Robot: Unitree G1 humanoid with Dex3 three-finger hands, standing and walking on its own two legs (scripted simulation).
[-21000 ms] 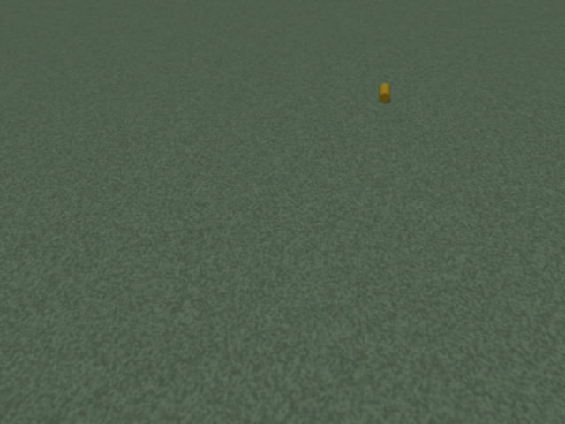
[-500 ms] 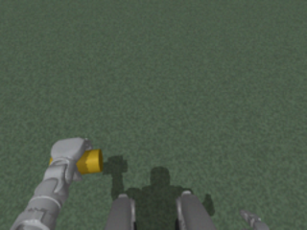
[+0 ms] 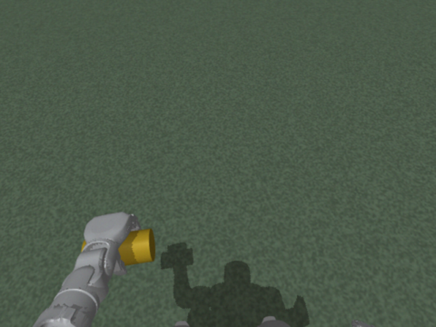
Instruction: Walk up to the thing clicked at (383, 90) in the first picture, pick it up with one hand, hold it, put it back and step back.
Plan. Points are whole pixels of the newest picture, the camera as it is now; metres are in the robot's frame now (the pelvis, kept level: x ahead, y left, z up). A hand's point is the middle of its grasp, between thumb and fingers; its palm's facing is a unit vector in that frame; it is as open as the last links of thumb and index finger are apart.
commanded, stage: lift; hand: left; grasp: from above
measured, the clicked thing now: (120, 249) +0.32 +0.22 -0.11
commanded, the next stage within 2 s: hold in 0.06 s
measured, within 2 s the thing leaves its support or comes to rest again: neither
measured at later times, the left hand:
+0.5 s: hand (109, 232) +0.33 +0.22 -0.04, palm faces -0.46 -0.06 -0.89, open 9.7 cm
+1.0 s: hand (105, 237) +0.31 +0.22 -0.01, palm faces -0.47 -0.05 -0.88, open 9.6 cm
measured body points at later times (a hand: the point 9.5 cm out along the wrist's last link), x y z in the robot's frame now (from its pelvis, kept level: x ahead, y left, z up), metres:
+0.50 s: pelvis +0.02 +0.00 +0.03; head +0.06 -0.01 +0.48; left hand +0.35 +0.23 +0.01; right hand +0.12 -0.27 -0.09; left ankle +0.03 +0.13 -0.69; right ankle +0.02 -0.13 -0.69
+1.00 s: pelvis +0.01 +0.00 +0.04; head +0.03 -0.02 +0.49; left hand +0.33 +0.22 +0.04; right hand +0.13 -0.26 -0.08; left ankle +0.03 +0.13 -0.69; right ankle +0.02 -0.13 -0.69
